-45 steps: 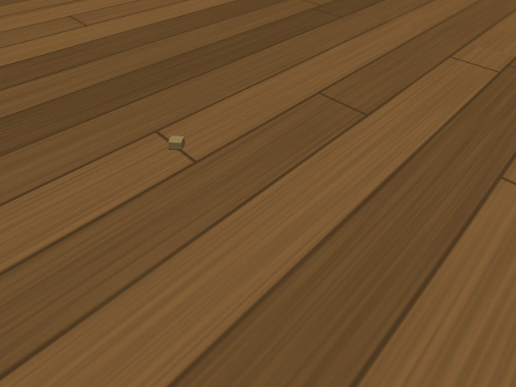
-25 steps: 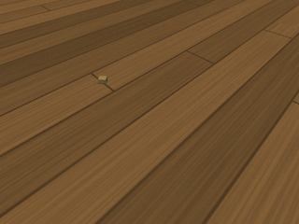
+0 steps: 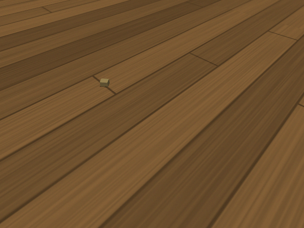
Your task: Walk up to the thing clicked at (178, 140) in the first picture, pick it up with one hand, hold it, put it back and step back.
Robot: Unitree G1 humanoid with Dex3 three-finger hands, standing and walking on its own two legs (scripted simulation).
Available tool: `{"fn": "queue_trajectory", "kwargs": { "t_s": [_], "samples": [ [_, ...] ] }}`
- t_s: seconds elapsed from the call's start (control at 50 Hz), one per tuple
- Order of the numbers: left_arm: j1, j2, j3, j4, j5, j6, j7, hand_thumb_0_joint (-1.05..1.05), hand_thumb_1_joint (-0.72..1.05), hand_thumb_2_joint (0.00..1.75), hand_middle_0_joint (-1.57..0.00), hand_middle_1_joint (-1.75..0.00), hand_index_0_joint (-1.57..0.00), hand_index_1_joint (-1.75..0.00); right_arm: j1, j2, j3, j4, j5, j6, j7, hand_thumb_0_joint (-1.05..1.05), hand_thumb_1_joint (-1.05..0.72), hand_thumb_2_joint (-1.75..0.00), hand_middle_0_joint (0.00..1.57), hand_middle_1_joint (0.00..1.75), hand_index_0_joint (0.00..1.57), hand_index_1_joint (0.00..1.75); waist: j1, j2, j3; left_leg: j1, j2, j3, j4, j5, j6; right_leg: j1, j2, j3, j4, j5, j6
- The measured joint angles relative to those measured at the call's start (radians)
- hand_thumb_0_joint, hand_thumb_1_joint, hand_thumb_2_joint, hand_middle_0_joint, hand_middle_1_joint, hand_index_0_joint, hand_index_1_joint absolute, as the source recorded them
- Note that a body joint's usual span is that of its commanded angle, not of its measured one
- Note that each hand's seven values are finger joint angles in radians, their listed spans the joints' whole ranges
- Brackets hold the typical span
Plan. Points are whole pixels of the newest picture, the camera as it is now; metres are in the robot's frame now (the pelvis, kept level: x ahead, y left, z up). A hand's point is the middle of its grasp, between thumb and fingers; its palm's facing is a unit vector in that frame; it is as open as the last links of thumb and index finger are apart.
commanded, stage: stand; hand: left
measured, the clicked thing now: (104, 82) +1.64 +0.53 -0.76
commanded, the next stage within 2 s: walk up in 0.22 s
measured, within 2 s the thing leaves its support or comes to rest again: neither
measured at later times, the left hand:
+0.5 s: hand out of the picture +0.06 +0.34 -0.15, palm faces +0.09 -0.92 -0.39, open 7.4 cm
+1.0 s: hand (48, 167) +0.36 +0.39 -0.14, palm faces +0.07 -0.93 -0.36, open 7.4 cm
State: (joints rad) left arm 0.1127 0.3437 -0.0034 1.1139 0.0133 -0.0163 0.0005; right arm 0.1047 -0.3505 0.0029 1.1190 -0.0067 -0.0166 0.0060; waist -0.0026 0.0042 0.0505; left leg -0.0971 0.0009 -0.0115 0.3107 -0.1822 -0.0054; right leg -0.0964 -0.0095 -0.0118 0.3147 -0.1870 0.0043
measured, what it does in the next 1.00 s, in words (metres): walks ahead: left foot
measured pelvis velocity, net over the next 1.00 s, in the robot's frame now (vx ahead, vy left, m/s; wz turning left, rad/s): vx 0.29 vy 0.10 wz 0.15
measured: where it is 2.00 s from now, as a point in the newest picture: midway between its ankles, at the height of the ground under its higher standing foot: (135, 157)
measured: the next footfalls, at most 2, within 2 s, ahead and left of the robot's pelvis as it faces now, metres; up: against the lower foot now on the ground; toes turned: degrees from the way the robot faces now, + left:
left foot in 0.54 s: +0.19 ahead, +0.21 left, +0.00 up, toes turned +11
right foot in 1.04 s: +0.50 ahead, -0.02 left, +0.00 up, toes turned +4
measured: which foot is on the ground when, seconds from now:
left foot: down 0.00-0.30, up 0.32-0.52, down 0.54-1.00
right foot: down 0.00-0.58, up 0.60-1.00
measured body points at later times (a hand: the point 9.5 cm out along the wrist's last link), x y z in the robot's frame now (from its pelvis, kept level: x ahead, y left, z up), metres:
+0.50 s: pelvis +0.05 +0.04 -0.01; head +0.06 +0.05 +0.44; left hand +0.05 +0.38 -0.13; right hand +0.17 -0.29 -0.11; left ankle +0.11 +0.19 -0.73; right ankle -0.01 -0.12 -0.75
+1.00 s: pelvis +0.29 +0.10 -0.02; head +0.30 +0.09 +0.43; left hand +0.36 +0.43 -0.12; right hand +0.33 -0.22 -0.14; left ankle +0.15 +0.20 -0.75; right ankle +0.46 -0.03 -0.73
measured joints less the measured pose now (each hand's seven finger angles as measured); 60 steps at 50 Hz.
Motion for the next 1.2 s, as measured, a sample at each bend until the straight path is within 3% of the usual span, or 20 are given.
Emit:
{"fn": "queue_trajectory", "kwargs": {
  "t_s": [0.22, 0.3, 0.34, 0.38, 0.42, 0.52, 0.56, 0.58, 0.6, 0.66, 0.7, 0.82, 0.94, 1.0, 1.04, 1.08, 1.14, 1.2],
  "samples": [
    [0.005, 0.002, 0.001, 0.003, 0.000, 0.002, 0.000, 0.01, 0.90, 0.90, -0.20, -0.30, -0.20, -0.30, 0.006, -0.001, 0.000, 0.003, 0.000, 0.001, -0.001, 0.01, -0.91, -0.89, 0.20, 0.30, 0.20, 0.30, 0.001, 0.000, 0.001, 0.005, 0.001, 0.002, -0.005, 0.000, 0.000, 0.005, 0.001, 0.002, -0.006, 0.001, 0.000],
    [0.041, 0.015, 0.044, -0.047, 0.017, -0.024, -0.041, 0.01, 0.90, 0.90, -0.20, -0.30, -0.21, -0.30, 0.063, -0.018, -0.042, -0.046, -0.020, 0.000, 0.044, 0.01, -0.91, -0.89, 0.20, 0.30, 0.21, 0.30, 0.001, 0.011, -0.031, -0.080, 0.000, -0.020, 0.174, -0.204, 0.047, -0.046, 0.004, -0.022, 0.116, -0.162, -0.030],
    [0.062, 0.027, 0.060, -0.079, 0.026, -0.044, -0.048, 0.01, 0.90, 0.90, -0.20, -0.30, -0.21, -0.30, 0.083, -0.034, -0.058, -0.059, -0.030, 0.008, 0.054, 0.01, -0.90, -0.89, 0.20, 0.30, 0.21, 0.30, 0.010, 0.013, -0.040, -0.165, 0.004, -0.007, 0.342, -0.245, 0.045, -0.045, -0.002, -0.042, 0.109, -0.111, -0.038],
    [0.085, 0.037, 0.071, -0.101, 0.029, -0.057, -0.048, 0.01, 0.90, 0.90, -0.20, -0.30, -0.21, -0.30, 0.094, -0.053, -0.070, -0.066, -0.033, 0.009, 0.065, 0.01, -0.91, -0.89, 0.20, 0.30, 0.21, 0.30, 0.025, 0.018, -0.035, -0.240, 0.015, -0.001, 0.468, -0.236, 0.035, -0.017, -0.010, -0.056, 0.081, -0.084, -0.035],
    [0.113, 0.052, 0.077, -0.111, 0.032, -0.058, -0.050, 0.01, 0.90, 0.90, -0.20, -0.30, -0.21, -0.30, 0.100, -0.072, -0.083, -0.079, -0.031, 0.007, 0.080, 0.01, -0.91, -0.89, 0.20, 0.30, 0.20, 0.30, 0.035, 0.023, -0.031, -0.287, 0.040, 0.003, 0.491, -0.226, 0.022, 0.023, -0.017, -0.066, 0.050, -0.094, -0.027],
    [0.165, 0.117, 0.090, -0.114, 0.032, -0.043, -0.061, 0.01, 0.90, 0.90, -0.20, -0.30, -0.21, -0.30, 0.105, -0.095, -0.104, -0.125, -0.027, -0.010, 0.106, 0.01, -0.91, -0.89, 0.20, 0.30, 0.20, 0.30, 0.037, 0.000, -0.021, -0.311, 0.093, 0.020, 0.323, -0.106, 0.008, 0.088, -0.057, -0.095, 0.064, -0.158, 0.008],
    [0.176, 0.139, 0.093, -0.111, 0.028, -0.034, -0.062, 0.01, 0.90, 0.90, -0.20, -0.30, -0.21, -0.30, 0.110, -0.103, -0.114, -0.140, -0.027, -0.026, 0.105, 0.01, -0.91, -0.89, 0.20, 0.30, 0.20, 0.30, 0.031, -0.018, -0.018, -0.284, 0.083, 0.043, 0.275, -0.008, 0.004, 0.082, -0.091, -0.099, 0.162, -0.239, 0.004],
    [0.180, 0.148, 0.095, -0.109, 0.028, -0.028, -0.060, 0.01, 0.90, 0.90, -0.20, -0.30, -0.21, -0.30, 0.104, -0.100, -0.119, -0.146, -0.029, -0.034, 0.099, 0.01, -0.91, -0.89, 0.20, 0.30, 0.20, 0.30, 0.033, -0.045, -0.011, -0.278, 0.060, 0.067, 0.305, -0.008, 0.005, 0.053, -0.128, -0.082, 0.261, -0.278, -0.020],
    [0.181, 0.148, 0.095, -0.103, 0.023, -0.019, -0.057, 0.01, 0.90, 0.90, -0.20, -0.30, -0.20, -0.30, 0.102, -0.098, -0.120, -0.157, -0.030, -0.043, 0.092, 0.01, -0.91, -0.89, 0.20, 0.30, 0.20, 0.30, 0.027, -0.056, -0.008, -0.280, 0.046, 0.080, 0.340, -0.042, 0.011, -0.003, -0.132, -0.042, 0.403, -0.309, -0.036],
    [0.155, 0.140, 0.073, -0.094, 0.011, -0.005, -0.056, 0.01, 0.90, 0.90, -0.20, -0.30, -0.20, -0.30, 0.126, -0.076, -0.108, -0.182, -0.010, -0.056, 0.078, 0.01, -0.91, -0.89, 0.20, 0.30, 0.20, 0.30, -0.002, -0.058, -0.007, -0.231, 0.026, 0.078, 0.319, -0.083, 0.035, -0.177, -0.069, 0.031, 0.736, -0.271, -0.057],
    [0.143, 0.135, 0.064, -0.108, 0.002, -0.016, -0.063, 0.01, 0.91, 0.90, -0.20, -0.30, -0.20, -0.29, 0.152, -0.060, -0.091, -0.186, -0.003, -0.058, 0.071, 0.01, -0.91, -0.89, 0.20, 0.30, 0.20, 0.30, -0.006, -0.066, -0.008, -0.169, 0.014, 0.083, 0.254, -0.077, 0.042, -0.268, -0.069, 0.022, 0.779, -0.196, -0.049],
    [0.117, 0.114, 0.065, -0.154, 0.006, -0.023, -0.095, 0.01, 0.90, 0.90, -0.20, -0.30, -0.20, -0.30, 0.226, -0.036, -0.066, -0.188, -0.001, -0.070, 0.069, 0.01, -0.90, -0.89, 0.20, 0.30, 0.21, 0.30, -0.019, -0.067, -0.010, -0.005, -0.015, 0.081, 0.099, -0.081, 0.049, -0.407, -0.110, -0.009, 0.553, -0.056, -0.002],
    [0.074, 0.091, 0.070, -0.171, 0.007, -0.017, -0.109, 0.01, 0.90, 0.90, -0.20, -0.30, -0.20, -0.30, 0.280, -0.047, -0.066, -0.197, 0.002, -0.077, 0.066, 0.01, -0.90, -0.89, 0.20, 0.31, 0.21, 0.30, -0.038, -0.035, -0.002, 0.118, -0.020, 0.064, 0.038, -0.147, 0.025, -0.424, -0.121, -0.006, 0.324, 0.091, -0.017],
    [0.052, 0.083, 0.072, -0.181, 0.004, -0.022, -0.107, 0.01, 0.90, 0.90, -0.20, -0.30, -0.20, -0.30, 0.301, -0.057, -0.068, -0.202, -0.002, -0.073, 0.057, 0.01, -0.90, -0.89, 0.20, 0.31, 0.21, 0.30, -0.046, -0.014, -0.007, 0.159, -0.005, 0.054, 0.059, -0.216, 0.003, -0.384, -0.102, -0.025, 0.260, 0.091, -0.035],
    [0.039, 0.077, 0.077, -0.193, 0.002, -0.034, -0.101, 0.01, 0.90, 0.90, -0.20, -0.30, -0.20, -0.30, 0.311, -0.066, -0.070, -0.208, -0.006, -0.067, 0.049, 0.01, -0.90, -0.89, 0.20, 0.31, 0.21, 0.30, -0.046, 0.009, -0.005, 0.157, 0.021, 0.044, 0.150, -0.296, -0.004, -0.336, -0.071, -0.044, 0.228, 0.092, -0.041],
    [0.017, 0.055, 0.082, -0.210, 0.004, -0.054, -0.087, 0.01, 0.90, 0.90, -0.20, -0.30, -0.20, -0.30, 0.289, -0.072, -0.071, -0.202, -0.002, -0.052, 0.038, 0.01, -0.90, -0.89, 0.20, 0.31, 0.21, 0.30, -0.040, 0.051, 0.021, 0.065, 0.059, 0.016, 0.423, -0.314, 0.023, -0.325, -0.042, -0.075, 0.296, 0.038, -0.025],
    [0.022, 0.028, 0.067, -0.242, -0.009, -0.073, -0.075, 0.01, 0.90, 0.90, -0.20, -0.30, -0.20, -0.30, 0.245, -0.075, -0.059, -0.195, 0.009, -0.048, 0.032, 0.01, -0.91, -0.89, 0.20, 0.30, 0.21, 0.30, -0.019, 0.048, 0.038, -0.132, 0.012, -0.017, 0.800, -0.256, 0.045, -0.267, -0.054, -0.084, 0.298, -0.020, -0.028],
    [0.065, 0.009, 0.052, -0.248, -0.012, -0.079, -0.066, 0.01, 0.90, 0.90, -0.20, -0.30, -0.21, -0.30, 0.203, -0.088, -0.058, -0.209, 0.010, -0.054, 0.043, 0.01, -0.91, -0.89, 0.20, 0.30, 0.20, 0.30, 0.001, 0.056, 0.034, -0.273, 0.027, -0.002, 0.819, -0.164, 0.048, -0.177, -0.046, -0.091, 0.215, -0.024, -0.026]
  ]
}}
